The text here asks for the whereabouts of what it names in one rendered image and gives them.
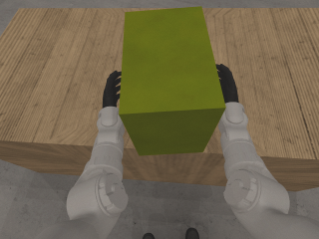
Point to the robot right hand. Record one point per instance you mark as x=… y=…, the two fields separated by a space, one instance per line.
x=227 y=83

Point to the robot right upper arm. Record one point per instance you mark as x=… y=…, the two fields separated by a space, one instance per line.
x=261 y=205

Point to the pedestal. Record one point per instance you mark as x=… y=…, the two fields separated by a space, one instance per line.
x=54 y=66

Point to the right robot forearm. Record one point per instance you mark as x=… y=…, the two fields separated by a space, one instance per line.
x=237 y=146

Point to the right robot foot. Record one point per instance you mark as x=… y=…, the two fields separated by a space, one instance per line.
x=191 y=233

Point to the carton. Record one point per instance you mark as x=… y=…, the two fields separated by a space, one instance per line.
x=170 y=97

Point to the robot left hand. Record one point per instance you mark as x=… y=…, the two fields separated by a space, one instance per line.
x=110 y=96

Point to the left robot forearm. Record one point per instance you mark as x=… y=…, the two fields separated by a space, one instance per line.
x=108 y=149

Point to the robot left upper arm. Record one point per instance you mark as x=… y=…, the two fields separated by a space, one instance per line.
x=94 y=207

